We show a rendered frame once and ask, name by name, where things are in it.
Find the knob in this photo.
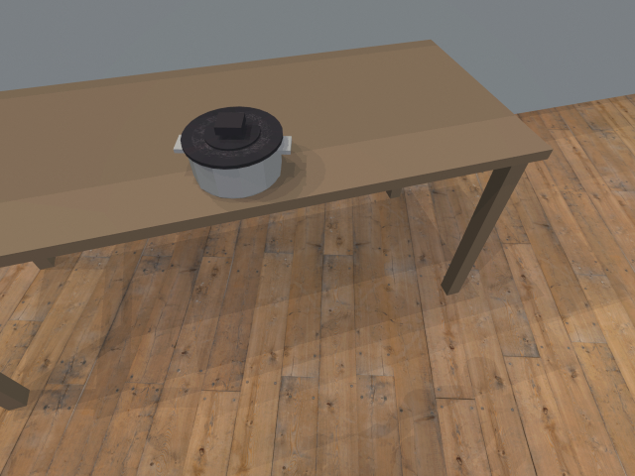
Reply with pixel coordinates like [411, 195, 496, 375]
[213, 112, 246, 136]

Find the table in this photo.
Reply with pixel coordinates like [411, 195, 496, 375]
[0, 40, 553, 411]

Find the pot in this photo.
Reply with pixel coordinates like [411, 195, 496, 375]
[174, 135, 292, 198]

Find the lid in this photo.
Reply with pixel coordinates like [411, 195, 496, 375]
[181, 106, 283, 170]

